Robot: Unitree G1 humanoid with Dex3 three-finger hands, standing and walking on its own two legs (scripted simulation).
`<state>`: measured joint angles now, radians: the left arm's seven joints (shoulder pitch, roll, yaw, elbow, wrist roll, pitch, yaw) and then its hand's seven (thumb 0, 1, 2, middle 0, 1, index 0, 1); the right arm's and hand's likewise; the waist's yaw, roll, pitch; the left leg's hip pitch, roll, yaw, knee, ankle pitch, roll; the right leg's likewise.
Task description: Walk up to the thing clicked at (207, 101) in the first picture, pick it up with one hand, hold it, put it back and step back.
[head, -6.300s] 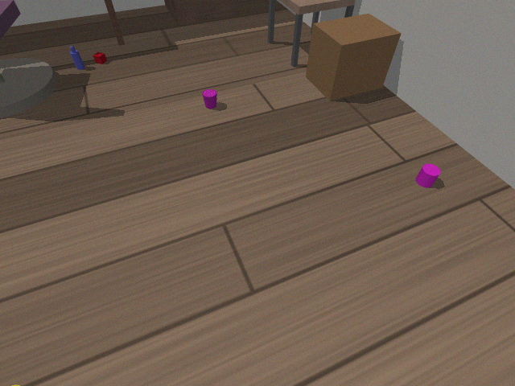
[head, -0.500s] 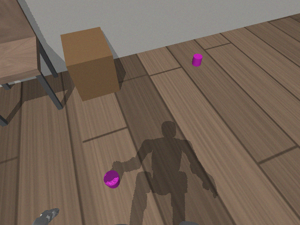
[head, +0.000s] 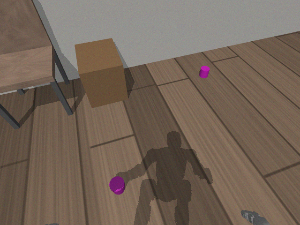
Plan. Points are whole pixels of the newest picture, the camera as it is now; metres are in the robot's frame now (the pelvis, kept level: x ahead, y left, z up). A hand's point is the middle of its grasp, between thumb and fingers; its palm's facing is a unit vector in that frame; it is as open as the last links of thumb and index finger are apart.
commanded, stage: walk up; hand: left
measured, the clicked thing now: (117, 186) +0.44 +0.24 -0.73
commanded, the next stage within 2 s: stand in 0.64 s
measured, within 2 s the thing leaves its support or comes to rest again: neither
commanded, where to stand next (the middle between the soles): +0.06 -0.03 m, yaw +1 degrees
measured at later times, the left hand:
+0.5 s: hand out of the picture +0.09 +0.25 -0.15, palm faces -0.01 -0.94 -0.33, open 7.4 cm
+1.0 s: hand out of the picture +0.09 +0.24 -0.15, palm faces -0.02 -0.94 -0.34, open 7.4 cm
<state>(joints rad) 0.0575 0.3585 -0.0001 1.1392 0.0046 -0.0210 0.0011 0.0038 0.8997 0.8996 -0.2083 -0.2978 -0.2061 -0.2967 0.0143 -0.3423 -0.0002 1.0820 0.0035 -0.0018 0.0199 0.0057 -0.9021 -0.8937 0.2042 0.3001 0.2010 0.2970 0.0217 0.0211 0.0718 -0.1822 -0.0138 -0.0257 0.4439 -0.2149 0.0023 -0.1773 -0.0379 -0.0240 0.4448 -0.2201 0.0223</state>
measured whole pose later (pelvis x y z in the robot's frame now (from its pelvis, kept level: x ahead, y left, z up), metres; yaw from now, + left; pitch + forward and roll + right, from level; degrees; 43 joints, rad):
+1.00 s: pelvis +0.01 -0.01 +0.01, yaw +0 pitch -2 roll +0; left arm 0.09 0.34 0.00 1.14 0.01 -0.01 0.00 0.00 0.90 0.90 -0.21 -0.30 -0.21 -0.30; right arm 0.07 -0.34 -0.01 1.14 -0.01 -0.01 0.01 0.01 -0.90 -0.89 0.20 0.30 0.20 0.30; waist 0.00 0.01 0.05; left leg -0.10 0.00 -0.03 0.30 -0.16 -0.02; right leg -0.11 -0.02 -0.03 0.33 -0.18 0.01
